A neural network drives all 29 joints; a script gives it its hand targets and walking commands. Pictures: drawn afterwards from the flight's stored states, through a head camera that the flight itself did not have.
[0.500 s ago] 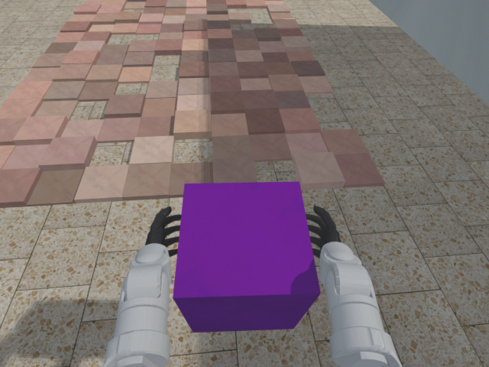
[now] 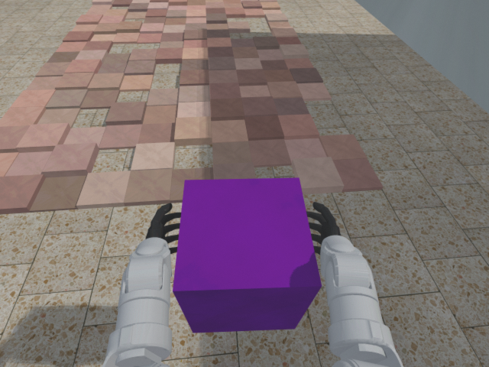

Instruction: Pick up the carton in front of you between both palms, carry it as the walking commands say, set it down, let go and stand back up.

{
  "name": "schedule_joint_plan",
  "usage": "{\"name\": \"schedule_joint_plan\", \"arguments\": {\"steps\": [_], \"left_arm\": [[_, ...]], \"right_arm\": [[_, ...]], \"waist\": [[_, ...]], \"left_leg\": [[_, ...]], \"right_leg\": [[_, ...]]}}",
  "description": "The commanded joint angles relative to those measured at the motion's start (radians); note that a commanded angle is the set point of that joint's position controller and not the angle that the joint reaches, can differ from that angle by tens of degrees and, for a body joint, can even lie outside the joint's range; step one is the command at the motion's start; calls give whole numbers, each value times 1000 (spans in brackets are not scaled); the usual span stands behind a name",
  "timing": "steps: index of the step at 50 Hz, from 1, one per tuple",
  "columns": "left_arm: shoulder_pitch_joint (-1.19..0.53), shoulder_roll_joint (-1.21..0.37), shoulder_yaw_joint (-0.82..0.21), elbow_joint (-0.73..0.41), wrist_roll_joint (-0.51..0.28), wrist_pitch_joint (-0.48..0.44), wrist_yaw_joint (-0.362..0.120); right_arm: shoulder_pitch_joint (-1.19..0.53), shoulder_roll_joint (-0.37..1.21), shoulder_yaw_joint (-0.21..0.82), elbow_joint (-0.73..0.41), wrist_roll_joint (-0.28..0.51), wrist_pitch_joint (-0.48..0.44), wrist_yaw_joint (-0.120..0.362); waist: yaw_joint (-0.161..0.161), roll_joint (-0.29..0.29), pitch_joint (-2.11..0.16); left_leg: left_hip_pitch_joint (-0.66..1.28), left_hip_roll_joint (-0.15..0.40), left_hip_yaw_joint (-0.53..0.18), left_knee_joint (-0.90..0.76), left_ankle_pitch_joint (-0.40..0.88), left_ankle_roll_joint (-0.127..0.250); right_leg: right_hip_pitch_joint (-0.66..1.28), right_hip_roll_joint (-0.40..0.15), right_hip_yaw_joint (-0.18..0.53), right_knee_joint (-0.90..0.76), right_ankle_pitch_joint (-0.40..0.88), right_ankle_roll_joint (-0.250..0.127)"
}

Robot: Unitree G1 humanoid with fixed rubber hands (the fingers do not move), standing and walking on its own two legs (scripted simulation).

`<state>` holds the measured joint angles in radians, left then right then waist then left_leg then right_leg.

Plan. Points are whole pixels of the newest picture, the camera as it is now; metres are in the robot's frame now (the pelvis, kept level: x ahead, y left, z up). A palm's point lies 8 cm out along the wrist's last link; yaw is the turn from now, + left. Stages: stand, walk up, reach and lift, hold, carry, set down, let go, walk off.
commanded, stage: reach and lift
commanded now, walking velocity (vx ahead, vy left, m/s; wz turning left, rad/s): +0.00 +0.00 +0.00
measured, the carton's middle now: (243, 259) +0.31 +0.00 -0.05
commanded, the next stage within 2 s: hold in 0.56 s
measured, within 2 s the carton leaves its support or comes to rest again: neither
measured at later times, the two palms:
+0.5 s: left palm (157, 241) +0.30 +0.15 +0.04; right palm (331, 239) +0.30 -0.15 +0.04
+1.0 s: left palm (154, 240) +0.30 +0.15 +0.06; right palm (336, 239) +0.29 -0.15 +0.06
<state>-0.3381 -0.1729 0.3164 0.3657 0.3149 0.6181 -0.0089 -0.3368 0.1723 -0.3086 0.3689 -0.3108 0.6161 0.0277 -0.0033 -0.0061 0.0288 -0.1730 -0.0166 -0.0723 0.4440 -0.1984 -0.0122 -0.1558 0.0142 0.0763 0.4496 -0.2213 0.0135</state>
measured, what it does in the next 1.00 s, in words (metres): stands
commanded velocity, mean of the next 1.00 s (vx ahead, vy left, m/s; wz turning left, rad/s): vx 0.06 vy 0.00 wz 0.00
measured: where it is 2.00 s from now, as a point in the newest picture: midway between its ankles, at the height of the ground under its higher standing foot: (245, 308)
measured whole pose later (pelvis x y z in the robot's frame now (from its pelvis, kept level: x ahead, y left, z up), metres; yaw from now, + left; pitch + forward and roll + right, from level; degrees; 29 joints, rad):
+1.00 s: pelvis +0.01 +0.00 +0.00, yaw -1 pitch -3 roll +0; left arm -0.26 -0.15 0.22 0.21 0.26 0.78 0.00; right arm -0.26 0.15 -0.20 0.21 -0.26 0.79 0.01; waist 0.01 0.00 -0.06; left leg -0.17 -0.01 -0.05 0.46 -0.30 -0.01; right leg -0.18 0.01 0.07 0.50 -0.37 0.02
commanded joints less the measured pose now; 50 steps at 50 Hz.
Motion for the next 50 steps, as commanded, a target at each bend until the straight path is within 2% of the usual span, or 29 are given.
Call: {"name": "schedule_joint_plan", "arguments": {"steps": [1, 13, 27, 32, 34, 39, 45, 46, 47, 48, 49, 50], "left_arm": [[-489, -944, -564, 1, -237, -17, -244], [-385, -927, -599, -87, -263, 13, -232], [-384, -900, -609, -132, -273, 45, -234], [-369, -908, -678, -221, -316, 73, -230], [-341, -888, -675, -236, -314, 96, -223], [-351, -849, -613, -192, -278, 124, -224], [-438, -888, -628, -186, -294, 114, -234], [-481, -903, -646, -179, -314, 119, -232], [-479, -898, -650, -187, -324, 122, -229], [-489, -902, -669, -207, -336, 125, -226], [-499, -903, -684, -225, -346, 129, -223], [-499, -905, -706, -245, -362, 138, -219]], "right_arm": [[-488, 930, 543, 0, 223, -21, 230], [-391, 910, 582, -93, 250, 9, 222], [-385, 907, 598, -136, 263, 45, 215], [-366, 917, 663, -225, 301, 73, 208], [-338, 895, 660, -238, 299, 97, 202], [-350, 853, 602, -196, 267, 125, 206], [-440, 884, 616, -193, 279, 114, 218], [-470, 884, 628, -180, 299, 117, 216], [-465, 896, 638, -186, 308, 118, 211], [-474, 894, 650, -212, 316, 120, 206], [-486, 893, 667, -235, 324, 126, 200], [-478, 887, 683, -255, 334, 135, 192]], "waist": [[0, 10, -290], [2, 9, -289], [4, 1, -255], [-3, 1, -307], [-3, 3, -282], [1, 3, -154], [0, 2, -195], [3, 48, -270], [2, 62, -269], [1, 66, -235], [-2, 80, -224], [-1, 108, -238]], "left_leg": [[126, -77, 12, -76, 113, 8], [176, -81, 5, -97, 240, 2], [175, -85, 8, -111, 207, 4], [214, -85, 4, -118, 274, 1], [218, -84, 4, -130, 267, 0], [171, -81, 11, -152, 98, 8], [172, -77, 11, -134, 65, 9], [78, 107, 10, -71, -116, 10], [21, 106, -33, -117, -371, 17], [-40, 109, -49, -142, -545, 26], [-47, 128, -70, -155, -579, 38], [-29, 160, -101, -164, -525, 54]], "right_leg": [[48, 80, -18, -87, 119, -13], [103, 87, -9, -109, 239, -7], [118, 83, -5, -122, 227, -3], [162, 82, -1, -131, 301, 1], [167, 80, 1, -141, 295, 1], [107, 76, -7, -166, 115, -9], [96, 75, -13, -148, 80, -12], [-9, -92, -13, -66, -90, -15], [-42, -73, 8, -69, -308, -16], [-107, -51, -8, -46, -454, -13], [-152, -33, -35, 4, -446, -5], [-170, -17, -78, 78, -318, 3]]}}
